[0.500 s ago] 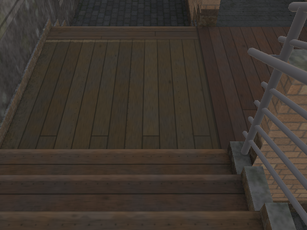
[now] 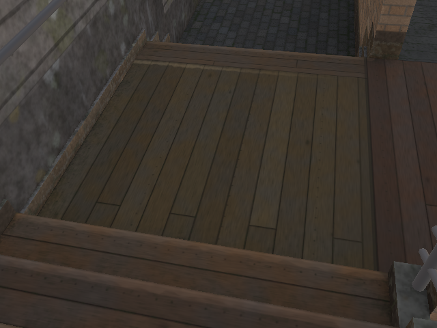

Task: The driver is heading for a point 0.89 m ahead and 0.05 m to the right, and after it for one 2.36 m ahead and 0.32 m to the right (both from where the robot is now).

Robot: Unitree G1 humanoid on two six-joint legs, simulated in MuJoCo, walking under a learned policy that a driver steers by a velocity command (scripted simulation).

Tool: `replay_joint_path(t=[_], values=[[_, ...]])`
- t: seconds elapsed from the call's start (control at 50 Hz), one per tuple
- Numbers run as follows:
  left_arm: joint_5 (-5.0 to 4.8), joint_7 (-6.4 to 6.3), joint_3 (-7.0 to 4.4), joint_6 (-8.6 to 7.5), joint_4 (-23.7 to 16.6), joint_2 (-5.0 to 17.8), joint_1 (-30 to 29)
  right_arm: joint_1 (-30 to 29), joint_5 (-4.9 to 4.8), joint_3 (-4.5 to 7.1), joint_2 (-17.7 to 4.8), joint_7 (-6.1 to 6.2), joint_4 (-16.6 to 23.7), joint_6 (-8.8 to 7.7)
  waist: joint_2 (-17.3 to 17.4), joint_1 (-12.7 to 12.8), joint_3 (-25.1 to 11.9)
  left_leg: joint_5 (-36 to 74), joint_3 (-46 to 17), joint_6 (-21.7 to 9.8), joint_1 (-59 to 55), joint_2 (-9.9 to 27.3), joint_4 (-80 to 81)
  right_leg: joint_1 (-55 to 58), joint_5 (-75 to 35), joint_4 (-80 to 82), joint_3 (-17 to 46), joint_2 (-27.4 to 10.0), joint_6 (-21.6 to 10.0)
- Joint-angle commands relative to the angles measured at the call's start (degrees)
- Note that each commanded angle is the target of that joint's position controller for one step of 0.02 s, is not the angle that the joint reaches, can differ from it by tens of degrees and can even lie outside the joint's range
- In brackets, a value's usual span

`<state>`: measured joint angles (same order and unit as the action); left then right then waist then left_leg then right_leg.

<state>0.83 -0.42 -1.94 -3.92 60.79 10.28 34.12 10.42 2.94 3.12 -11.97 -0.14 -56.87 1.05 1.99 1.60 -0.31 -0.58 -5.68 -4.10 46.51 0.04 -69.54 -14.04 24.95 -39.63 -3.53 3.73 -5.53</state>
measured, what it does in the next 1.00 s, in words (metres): goes down: left foot 0.16 m lower, then right foot 0.16 m lower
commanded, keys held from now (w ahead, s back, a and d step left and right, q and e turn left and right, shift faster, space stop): w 1.00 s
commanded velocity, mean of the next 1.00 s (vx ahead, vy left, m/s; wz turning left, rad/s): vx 0.50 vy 0.00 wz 0.03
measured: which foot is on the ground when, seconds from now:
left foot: up 0.00-0.32, down 0.34-0.86, up 0.88-1.00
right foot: down 0.00-0.34, up 0.36-0.82, down 0.84-1.00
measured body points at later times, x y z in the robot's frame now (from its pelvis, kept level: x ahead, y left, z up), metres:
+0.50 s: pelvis +0.31 +0.02 -0.15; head +0.32 +0.03 +0.30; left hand +0.25 +0.26 -0.31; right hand +0.35 -0.21 -0.30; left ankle +0.31 +0.08 -0.88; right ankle +0.27 -0.13 -0.74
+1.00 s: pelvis +0.60 -0.03 -0.32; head +0.60 -0.04 +0.13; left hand +0.63 +0.21 -0.47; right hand +0.58 -0.28 -0.48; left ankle +0.52 +0.09 -0.83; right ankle +0.62 -0.10 -1.04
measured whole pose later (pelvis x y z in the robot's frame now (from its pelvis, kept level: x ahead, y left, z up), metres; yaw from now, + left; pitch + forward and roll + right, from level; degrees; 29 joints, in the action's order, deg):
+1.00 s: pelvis +0.60 -0.03 -0.32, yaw +1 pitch -1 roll +0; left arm 1.4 0.0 -1.7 -3.1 59.0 10.8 17.5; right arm 20.4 1.4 2.0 -12.2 2.5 -60.2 -1.3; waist 1.2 -2.6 1.0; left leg -29.6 -2.2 -6.5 35.9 -1.5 -102.4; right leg -17.4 17.7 -36.3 -4.8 2.8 -5.5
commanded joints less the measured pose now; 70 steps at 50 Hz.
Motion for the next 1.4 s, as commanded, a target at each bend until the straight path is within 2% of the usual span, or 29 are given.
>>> replay_joint_path(t=[0.02, 0.1, 0.24, 0.3, 0.32, 0.34, 0.36, 0.38, 0.42, 0.46, 0.48, 0.54, 0.62, 0.66, 0.76, 0.8, 0.84, 0.86, 0.88, 0.9, 0.92, 0.94, 0.96, 1.02, 1.08, 1.16, 1.22, 1.34, 1.4], values=[[-0.65, -0.74, -0.72, -1.39, -3.14, 6.44, -1.79, -1.19, -0.58, 1.0, -3.14, -0.8, 1.24, -0.84, -4.14, -4.22, 5.8, 14.47, -1.95, -0.62, 5.76, 2.35, 9.99, -0.12, -9.97, 13.01, 19.86, -12.69, -3.57], [0.28, -2.21, -0.76, -1.82, -2.71, 5.7, 1.4, -10.77, -0.26, 0.13, -1.5, -2.01, 2.7, -2.0, -5.18, 0.08, 7.73, 27.25, 4.0, 1.02, -1.56, 1.78, 21.3, -4.08, -1.87, 7.2, 17.7, -10.51, -4.57], [1.1, -2.23, -0.32, 0.52, 0.46, 4.48, 6.48, -23.12, -1.99, -2.03, 0.32, -1.55, 10.35, -4.71, -7.47, 10.97, 12.97, 16.79, 11.63, 3.15, -16.3, -0.93, 42.49, 1.58, -28.6, -1.88, 14.07, -8.09, -3.58], [2.37, -3.53, 0.3, 2.28, 2.98, 4.91, 6.19, -3.38, -2.37, -0.83, -2.25, -0.57, 4.17, -4.76, -5.01, 3.65, 6.95, 17.12, 9.16, -0.49, -28.94, 0.16, 53.79, 7.79, -43.68, -24.77, 11.97, -7.97, -4.46], [1.33, -3.76, -0.11, 2.45, 2.65, 6.38, 3.14, 8.06, -1.47, 0.12, -3.51, -0.7, -0.1, -4.92, -2.84, -3.05, 3.64, 24.65, 8.27, -1.4, -41.46, 2.83, 60.82, 2.49, -37.09, -38.22, 9.62, -6.94, -4.88], [0.3, -3.44, -0.42, 2.17, 2.59, 6.17, 0.95, 17.97, -0.91, 1.26, -7.16, -0.81, -2.59, -5.01, 5.81, -7.84, -1.72, 35.43, 3.07, -4.32, -59.49, 8.41, 56.7, -11.09, -3.26, -58.9, 5.53, -1.1, -3.2], [-3.48, -4.25, -0.05, 1.51, 2.01, 2.62, 7.87, 22.21, -1.0, 0.31, -7.37, -1.53, -2.2, -4.91, 7.7, -5.09, -14.84, 66.06, -5.12, -7.7, -83.41, 20.87, 25.99, -29.91, 30.57, -75.86, 7.33, 0.75, -1.26], [-4.81, -4.87, -0.52, 0.74, 0.05, 7.05, 6.83, 23.54, -3.18, 0.52, -7.87, -1.63, -1.97, -4.5, 7.58, -8.16, -21.85, 52.24, -12.64, -14.24, -90.25, 25.05, 27.43, -40.63, 25.9, -76.14, 10.62, -1.4, -1.31], [0.33, -3.48, -1.5, 1.11, -2.94, 9.41, -6.68, 13.92, -2.35, 0.33, -5.17, 0.05, 0.19, -4.41, 2.4, -6.06, -7.16, 1.93, -15.1, -17.12, -65.44, 21.43, 45.09, -46.68, 10.8, -64.22, 6.77, -5.79, -0.03], [2.84, -1.9, -2.04, 2.6, -1.04, 7.26, -7.19, 13.32, -1.06, -0.62, -3.83, 0.49, -0.85, -5.87, -2.47, -0.93, 3.39, 8.88, -11.31, -14.22, -40.31, 17.27, 44.14, -35.54, -0.85, -47.1, 10.26, -7.31, 1.63], [2.66, -0.83, -1.31, 3.49, -0.74, 2.63, -8.02, 11.39, -2.21, -0.66, -3.41, 0.86, -0.65, -6.26, -3.68, 2.15, 6.68, 6.04, -4.97, -11.3, -27.83, 12.5, 46.82, -27.75, -10.28, -30.75, 8.66, -8.52, 4.36], [3.3, 0.63, -1.91, 4.84, 0.53, 2.27, -5.33, 14.96, -1.42, 0.49, -6.52, 1.32, -2.23, -5.74, 4.16, 2.7, 0.98, 15.38, -5.45, -12.41, -27.21, 11.67, 43.67, -21.24, -22.04, -28.81, 4.88, -7.18, 4.81], [2.03, 1.5, -2.93, 2.23, -6.42, 6.38, -23.67, 14.66, -2.29, -0.51, -3.12, 1.56, -3.11, -7.22, 0.02, 0.06, 5.76, -14.77, -5.67, -8.99, -26.47, 6.26, 40.59, -25.57, -46.02, -5.7, 6.66, -8.27, 3.1], [1.55, 2.51, -2.06, 1.79, -6.0, 3.58, -24.6, 13.17, -2.7, -1.03, -3.49, 1.87, -2.0, -6.77, 0.26, -0.17, 3.63, -22.56, -3.26, -7.61, -18.44, 4.65, 37.63, -12.33, -56.85, -2.81, 3.99, -5.91, 2.39], [-0.12, 1.26, -0.42, 1.68, -10.6, 4.11, -34.42, 19.52, -0.15, -1.5, -5.07, 3.22, -3.82, -5.39, 2.32, -6.77, 11.72, -16.18, -5.16, -7.83, -27.37, 6.12, 25.87, -15.7, -46.18, 10.46, 4.38, -6.63, 3.21], [-1.34, 0.73, -0.7, 1.12, -8.69, 5.77, -29.75, 23.12, 0.73, -1.44, -5.32, 4.05, -5.19, -4.44, -0.93, -7.6, 12.51, -7.9, -5.04, -7.75, -33.92, 5.95, 18.31, -11.71, -44.28, 21.38, 3.7, -8.01, 3.06], [0.38, 0.21, -1.59, 0.28, -2.43, 7.69, -10.28, 22.6, -0.06, -0.87, -8.33, 3.94, -5.81, -3.78, -3.44, 0.46, 4.22, 5.37, -0.99, -8.71, -32.98, 3.79, -4.81, 7.98, -44.22, 27.81, 0.34, -6.98, 0.62], [0.86, 0.59, -2.7, 0.72, 0.75, 10.52, -1.23, 24.26, -0.86, -0.29, -7.73, 3.06, -6.57, -4.0, -9.18, 3.28, -1.42, -11.29, 3.3, -7.04, -23.21, -1.67, -24.14, 22.47, -48.09, 21.38, 1.3, -8.63, 0.06], [1.43, 1.38, -2.72, 0.3, 1.32, 13.34, 3.33, 31.03, -3.69, -0.86, -2.46, 3.05, -5.93, -4.56, -17.27, -0.15, -11.25, -53.78, 3.26, -4.14, -0.99, -6.61, -47.96, 46.04, -78.0, -4.29, 12.58, -20.91, -5.65], [-0.69, 2.07, -2.83, 0.63, 0.82, 13.28, 5.43, 28.29, -4.38, -1.03, -5.08, 4.17, -3.87, -4.76, -12.93, 2.98, -17.89, -49.79, 1.86, -5.05, 9.41, -4.17, -53.92, 50.36, -65.42, -4.09, 19.48, -25.34, -8.0], [-1.74, 0.55, -3.64, 1.15, 0.13, 16.17, 2.93, 19.71, -4.27, -0.73, -7.12, 4.37, -0.22, -4.7, -18.21, 5.07, -14.99, -41.55, 5.21, -3.43, 19.93, -4.13, -52.35, 44.27, -31.65, 10.68, 30.84, -31.46, -15.46], [-0.87, 0.16, -1.93, 1.66, -2.39, 9.3, -5.31, 10.74, -1.59, -0.22, -8.76, 3.33, 0.71, -3.72, -2.81, 2.67, -2.92, -30.7, 3.42, -3.52, 18.17, 0.97, -41.02, 27.67, -9.5, 19.15, 26.06, -24.55, -11.4], [0.36, -0.15, -1.98, 1.35, -3.16, 10.91, -7.66, 11.26, -1.49, 0.07, -7.25, 2.37, 0.71, -3.23, -8.09, 1.06, -0.17, -28.85, 1.97, -2.33, 11.22, 1.22, -35.44, 16.01, -9.98, 19.94, 30.01, -28.21, -13.77], [1.03, -0.23, 0.23, -1.72, -2.38, 5.06, -11.86, 9.21, -0.94, -0.1, -3.44, 1.18, -0.53, -1.14, -0.47, -6.5, 9.69, -8.37, -0.97, 0.96, -4.64, 4.13, -2.93, -13.38, -18.97, 20.46, 15.17, -16.25, -6.59], [-0.2, -0.14, -1.25, -1.49, -1.88, 9.75, -8.05, 8.7, 0.99, -0.24, -2.12, 0.64, -1.11, 0.33, -8.25, -5.46, 3.46, -5.33, 4.11, 2.28, -11.0, 3.94, 4.29, -9.04, -38.68, 18.82, 14.76, -16.72, -10.16], [-0.35, -0.78, -0.34, -1.54, -1.01, 4.84, -1.92, -3.21, -0.19, 1.08, -4.73, -0.88, 1.25, -1.75, -3.79, -1.47, 5.43, 16.28, -0.27, 0.09, 5.06, 5.66, 14.96, 6.21, -11.7, 12.27, 18.58, -14.21, -8.77], [-0.21, -0.79, -0.87, -2.5, -3.59, 6.16, -5.23, -9.97, -0.38, 0.68, -4.31, -2.2, 3.86, -2.96, -2.92, -0.25, 6.75, 28.17, 2.46, 1.07, -2.13, 4.74, 27.87, -0.64, -1.28, 8.27, 15.97, -12.0, -7.56], [1.43, -0.5, -1.0, -1.18, -3.3, 7.17, -1.07, -17.66, -2.55, -0.55, -3.44, -2.24, 10.07, -4.41, -4.84, 8.05, 11.36, 23.78, 7.01, 2.19, -14.16, 3.34, 46.36, 2.01, -14.01, -1.35, 15.48, -10.36, -6.75], [2.37, -1.88, -0.82, 1.37, -1.19, 6.91, 1.42, -6.33, -2.16, 0.47, -5.82, -0.82, 6.45, -5.0, -3.51, 5.28, 8.2, 16.99, 5.75, 1.24, -26.1, 4.57, 52.42, 5.39, -25.8, -18.29, 14.81, -9.88, -6.62]])
Velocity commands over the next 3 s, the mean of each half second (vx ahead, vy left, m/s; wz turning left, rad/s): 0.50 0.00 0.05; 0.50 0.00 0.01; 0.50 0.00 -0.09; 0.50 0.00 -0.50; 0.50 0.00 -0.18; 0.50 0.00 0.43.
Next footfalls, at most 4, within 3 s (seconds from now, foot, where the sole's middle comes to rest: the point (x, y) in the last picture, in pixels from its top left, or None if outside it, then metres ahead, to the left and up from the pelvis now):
0.34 left None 0.35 0.08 -0.92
0.84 right None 0.66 -0.10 -1.08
1.44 left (217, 270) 1.00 0.12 -1.25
2.06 right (268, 231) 1.33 -0.14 -1.41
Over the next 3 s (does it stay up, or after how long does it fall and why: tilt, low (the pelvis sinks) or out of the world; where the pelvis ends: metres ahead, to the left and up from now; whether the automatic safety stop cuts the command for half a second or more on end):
stays up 1.69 -0.13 -0.63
